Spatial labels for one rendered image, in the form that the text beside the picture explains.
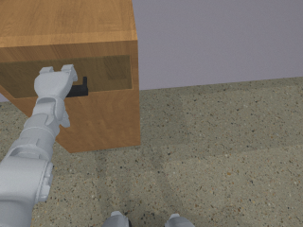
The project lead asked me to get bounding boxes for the left robot thigh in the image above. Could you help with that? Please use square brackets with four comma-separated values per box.
[101, 215, 129, 227]

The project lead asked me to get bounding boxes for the robot left hand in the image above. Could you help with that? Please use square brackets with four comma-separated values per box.
[34, 64, 78, 128]

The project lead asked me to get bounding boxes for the robot left upper arm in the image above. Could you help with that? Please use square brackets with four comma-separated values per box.
[0, 156, 54, 227]

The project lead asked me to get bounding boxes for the drawer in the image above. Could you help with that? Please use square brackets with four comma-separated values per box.
[0, 54, 133, 98]

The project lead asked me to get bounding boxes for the left robot forearm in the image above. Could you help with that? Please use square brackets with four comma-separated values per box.
[0, 95, 65, 169]

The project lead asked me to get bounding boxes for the handle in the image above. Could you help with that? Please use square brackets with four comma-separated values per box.
[66, 77, 88, 97]

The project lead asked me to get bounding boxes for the cabinet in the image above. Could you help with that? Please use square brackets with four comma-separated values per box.
[0, 0, 141, 153]

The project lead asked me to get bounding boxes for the robot right shin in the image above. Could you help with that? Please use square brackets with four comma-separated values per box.
[169, 213, 180, 219]

